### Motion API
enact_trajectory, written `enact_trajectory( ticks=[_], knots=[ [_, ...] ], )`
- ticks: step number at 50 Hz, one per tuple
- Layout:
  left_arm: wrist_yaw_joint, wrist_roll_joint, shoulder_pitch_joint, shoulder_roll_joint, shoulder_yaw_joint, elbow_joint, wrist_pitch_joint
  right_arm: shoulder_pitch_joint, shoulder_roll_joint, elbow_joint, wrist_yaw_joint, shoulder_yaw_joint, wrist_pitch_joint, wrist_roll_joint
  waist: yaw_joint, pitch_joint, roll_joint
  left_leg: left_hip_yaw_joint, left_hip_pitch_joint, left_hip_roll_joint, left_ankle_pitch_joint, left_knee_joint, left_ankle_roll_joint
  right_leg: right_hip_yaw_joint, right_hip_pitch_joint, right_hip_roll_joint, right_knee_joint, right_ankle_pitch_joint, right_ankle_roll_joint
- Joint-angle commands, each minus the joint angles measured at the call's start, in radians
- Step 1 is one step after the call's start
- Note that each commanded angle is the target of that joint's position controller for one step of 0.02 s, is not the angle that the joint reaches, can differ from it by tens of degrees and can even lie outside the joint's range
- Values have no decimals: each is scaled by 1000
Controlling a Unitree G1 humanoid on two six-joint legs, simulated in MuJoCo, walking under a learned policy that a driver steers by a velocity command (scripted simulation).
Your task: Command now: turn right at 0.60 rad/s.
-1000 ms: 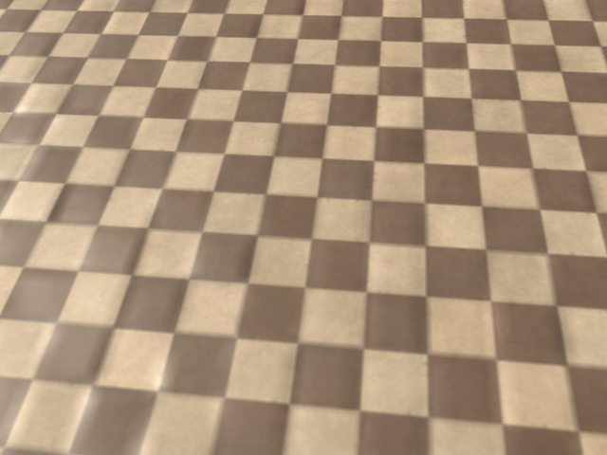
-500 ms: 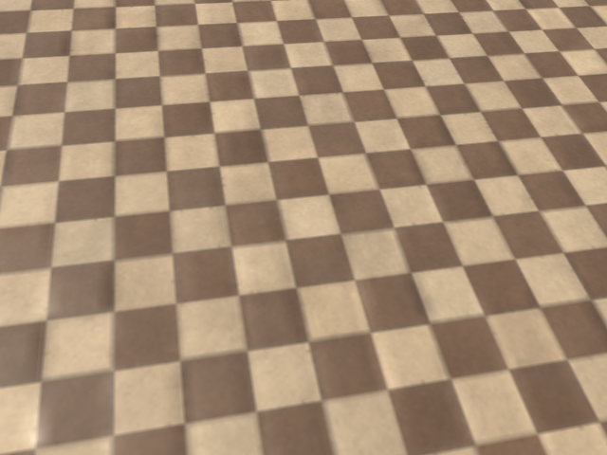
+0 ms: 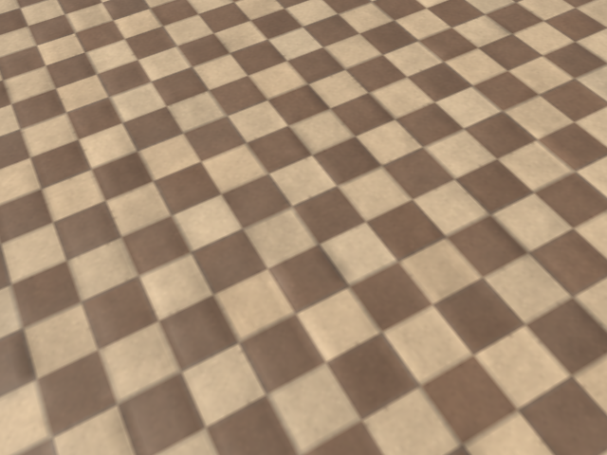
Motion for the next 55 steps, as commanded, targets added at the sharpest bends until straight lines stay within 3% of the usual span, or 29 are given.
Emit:
enact_trajectory(
  ticks=[1, 7, 10, 11, 12, 13, 14, 15, 16, 18, 22, 27, 30, 32, 33, 34, 35, 36, 37, 38, 40, 42, 44, 49, 55],
  knots=[
    [4, 8, 46, 179, 51, -45, -8, -52, -76, -84, -7, -15, -17, 2, 31, -83, -143, -13, -85, -13, -16, -61, 5, 304, 140, -265, -78, 257, -158],
    [-4, 13, 12, 190, 59, -45, -3, -44, -77, -97, -18, -5, -34, 19, 14, -104, -154, -25, 82, -65, -42, -226, 37, 399, 74, -235, -30, 359, -133],
    [-2, -4, -53, 175, 56, -49, -1, 48, -70, -75, -35, -1, -50, 18, -54, -103, -143, -26, 298, -70, 99, -528, 56, 407, -17, -170, 19, 282, -51],
    [2, -13, -47, 139, 46, -54, -5, 66, -113, -71, -46, -10, -59, 7, -53, -112, -69, -114, 405, 37, 125, -644, 76, 352, -106, -113, 91, 102, 7],
    [4, -17, 21, 57, 27, -63, -10, 20, -201, -96, -51, -22, -58, -2, -3, -127, 166, -385, 491, 299, 128, -725, 157, 146, -249, 34, 305, -251, 69],
    [13, 18, 34, 147, 50, -52, -3, -1, -227, -104, -39, -30, -49, -2, -7, -91, 158, -468, 360, 388, 237, -708, 263, 15, -297, 76, 487, -401, 81],
    [9, 29, 26, 175, 61, -44, 1, 6, -170, -102, -30, -17, -48, 2, 4, -71, 108, -416, 311, 376, 317, -687, 296, 14, -276, 19, 608, -372, 87],
    [1, 25, 30, 167, 62, -24, 5, -38, -113, -106, -23, -1, -50, 8, 21, -39, 71, -307, 280, 310, 344, -677, 275, 9, -271, -3, 669, -310, 94],
    [-10, 17, 46, 155, 61, -8, 12, -76, -93, -114, -24, 4, -50, 5, 33, -32, 81, -211, 279, 244, 367, -668, 245, -8, -269, -7, 714, -256, 104],
    [-28, 6, 56, 141, 56, 2, 20, -68, -93, -113, -33, 5, -54, 0, 23, -56, 123, -114, 340, 200, 498, -642, 233, -47, -295, -13, 748, -222, 130],
    [-36, 1, -30, 114, 41, -22, 29, 27, -106, -80, -33, -7, -58, 0, -34, -76, 117, -74, 456, 233, 556, -616, 256, -80, -334, -40, 653, -225, 150],
    [-44, -1, -80, 78, 20, -47, 35, 31, -132, -63, -17, -22, -60, -5, -45, -84, 143, -12, 417, 267, 550, -591, 257, -142, -206, -82, 428, -263, 126],
    [-41, -10, -75, 83, 17, -58, 29, 29, -156, -52, -5, -31, -56, -6, -41, -101, 169, 20, 381, 279, 592, -544, 240, -189, -103, -75, 298, -263, 97],
    [-42, -1, -46, 81, 14, -54, 20, 30, -171, -47, 0, -37, -50, -1, -18, -120, 147, 45, 313, 277, 305, -519, 200, -220, 13, -58, 134, -191, 61],
    [-38, 10, 8, 90, 19, -31, 12, 25, -158, -47, 0, -34, -46, 1, 13, -124, 100, 76, 206, 255, 100, -454, 160, -217, 142, -36, 33, -162, 37],
    [-28, 21, 97, 148, 36, 1, 1, 36, -103, -53, 5, -20, -42, -6, 48, -121, -103, 165, 24, 179, -126, -231, 105, -6, 281, -142, -104, -304, -4],
    [-26, 15, 160, 289, 65, -24, -10, -43, -15, -139, 13, 11, -37, -16, 82, -85, -373, 210, -295, -1, -332, 42, 46, 529, 323, -460, -254, -568, -136],
    [-20, 22, 170, 250, 60, -14, -12, -120, -100, -151, 8, -7, -37, -32, 122, -4, -230, 34, -328, 22, -237, 105, 54, 567, 196, -480, -300, -564, -210],
    [-11, 20, 120, 184, 35, -5, -12, -109, -120, -136, 20, -17, -42, -9, 70, 52, -196, 16, -311, 56, -112, 103, 61, 464, 151, -432, -307, -593, -196],
    [-5, 12, 69, 134, 18, -4, -18, -61, -123, -104, 34, -19, -54, 3, 28, 79, -178, 19, -269, 70, -9, 62, 56, 366, 126, -364, -319, -509, -155],
    [8, 9, 41, 104, 3, 1, -46, 19, -111, -35, 48, -19, -67, -24, 1, 42, -162, 45, -190, 73, 116, 49, 41, 217, 155, -274, -313, -228, -116],
    [0, 4, 82, 104, 1, 27, -74, 39, -91, -11, 56, -17, -67, -25, -4, 0, -114, 56, -179, 68, 170, 51, 36, 157, 201, -263, -295, -44, -116],
    [-4, 1, 126, 111, 4, 53, -88, 4, -80, -12, 57, -15, -65, -19, 12, 6, -108, 60, -222, 71, 201, 25, 30, 140, 233, -268, -301, -6, -123],
    [3, 5, 212, 107, 2, 110, -98, -113, -62, -36, 57, -10, -71, -19, 57, 53, -109, 65, -315, 74, 251, -89, 17, 131, 287, -286, -320, 21, -142],
    [16, 11, 270, 109, -3, 180, -113, -231, -33, -87, 63, 7, -90, -12, 71, 82, -116, 100, -229, 39, 247, -273, 66, 87, 303, -311, -264, 327, -135]
  ],
)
